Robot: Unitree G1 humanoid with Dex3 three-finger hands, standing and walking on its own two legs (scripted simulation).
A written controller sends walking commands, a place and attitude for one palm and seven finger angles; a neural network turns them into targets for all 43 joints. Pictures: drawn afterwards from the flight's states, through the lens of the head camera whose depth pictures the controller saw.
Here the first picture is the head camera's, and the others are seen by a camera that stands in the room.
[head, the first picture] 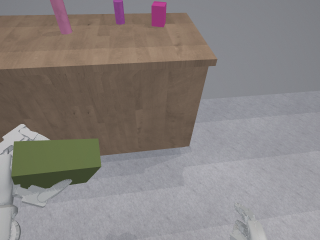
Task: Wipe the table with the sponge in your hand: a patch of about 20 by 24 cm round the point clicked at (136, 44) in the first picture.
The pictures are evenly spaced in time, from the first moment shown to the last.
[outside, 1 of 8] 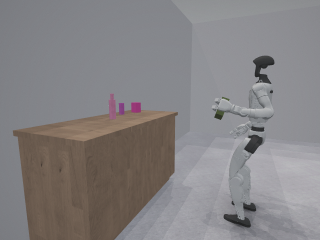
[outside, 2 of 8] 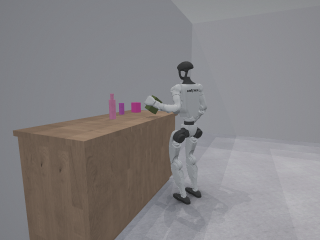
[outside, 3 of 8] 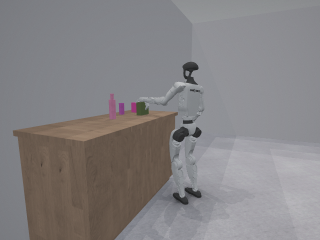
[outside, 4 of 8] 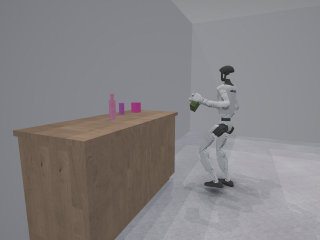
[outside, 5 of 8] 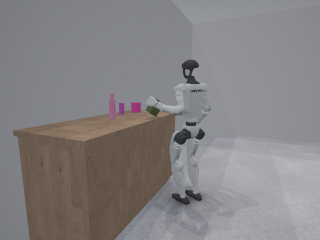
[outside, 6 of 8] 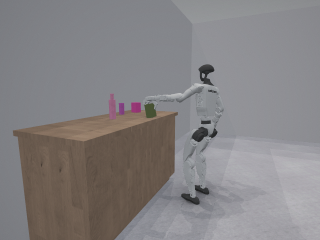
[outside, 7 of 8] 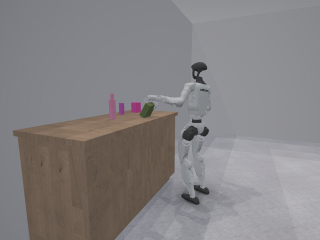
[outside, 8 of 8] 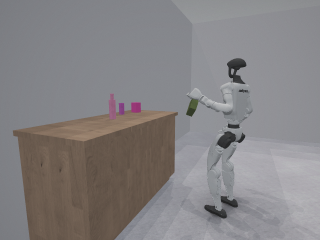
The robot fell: no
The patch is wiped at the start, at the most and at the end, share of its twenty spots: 0.00 1.00 1.00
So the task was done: no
